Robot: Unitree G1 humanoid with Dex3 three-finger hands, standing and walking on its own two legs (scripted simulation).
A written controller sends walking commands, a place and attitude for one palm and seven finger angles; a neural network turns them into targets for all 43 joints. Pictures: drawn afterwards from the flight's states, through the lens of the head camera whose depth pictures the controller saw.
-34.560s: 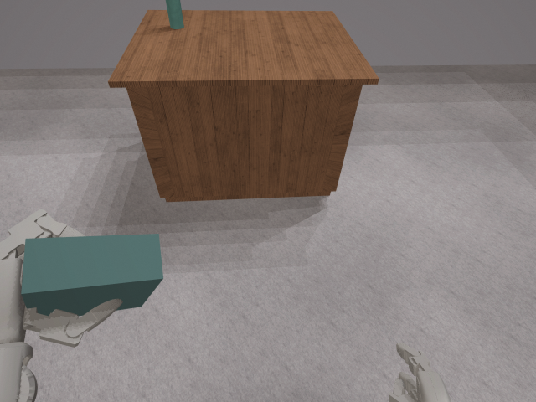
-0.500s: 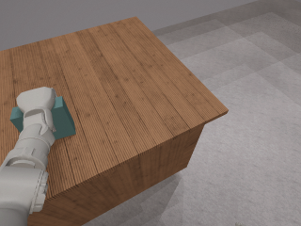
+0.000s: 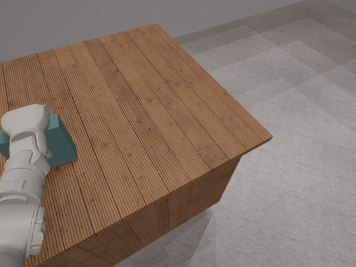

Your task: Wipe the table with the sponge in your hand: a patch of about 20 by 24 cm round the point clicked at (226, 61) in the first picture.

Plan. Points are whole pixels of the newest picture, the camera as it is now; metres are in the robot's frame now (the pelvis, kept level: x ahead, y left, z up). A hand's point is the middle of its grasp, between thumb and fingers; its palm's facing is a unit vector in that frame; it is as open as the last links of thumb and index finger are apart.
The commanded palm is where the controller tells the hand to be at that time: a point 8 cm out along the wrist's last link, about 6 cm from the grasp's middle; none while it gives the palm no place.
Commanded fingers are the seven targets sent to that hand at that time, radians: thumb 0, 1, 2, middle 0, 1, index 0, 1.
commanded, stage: slide back across to the first lane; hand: left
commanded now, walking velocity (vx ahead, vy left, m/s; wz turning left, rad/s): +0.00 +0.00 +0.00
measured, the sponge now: (44, 150) +0.40 +0.34 +0.00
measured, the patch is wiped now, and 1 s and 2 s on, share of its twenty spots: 1.00 1.00 1.00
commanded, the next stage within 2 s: wipe back along the first lane in 0.36 s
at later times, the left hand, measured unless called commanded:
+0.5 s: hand (13, 149) +0.37 +0.39 +0.04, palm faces -0.10 -0.04 -0.99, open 9.6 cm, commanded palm +0.35 +0.37 +0.10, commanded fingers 0.00 0.10 1.30 -1.20 -1.60 -1.20 -1.60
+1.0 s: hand (13, 168) +0.32 +0.36 +0.04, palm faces -0.08 -0.03 -1.00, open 9.6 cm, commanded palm +0.29 +0.35 +0.08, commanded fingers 0.00 0.10 1.30 -1.20 -1.60 -1.20 -1.60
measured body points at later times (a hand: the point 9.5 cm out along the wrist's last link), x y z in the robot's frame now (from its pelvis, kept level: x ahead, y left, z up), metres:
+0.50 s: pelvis +0.01 +0.02 +0.00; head +0.07 +0.02 +0.45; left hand +0.37 +0.38 +0.10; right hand +0.15 -0.24 -0.12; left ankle -0.01 +0.08 -0.73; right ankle +0.00 -0.12 -0.73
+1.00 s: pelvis +0.01 +0.01 +0.01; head +0.04 +0.00 +0.46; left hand +0.33 +0.36 +0.09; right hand +0.16 -0.25 -0.11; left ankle -0.01 +0.08 -0.73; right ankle +0.00 -0.12 -0.73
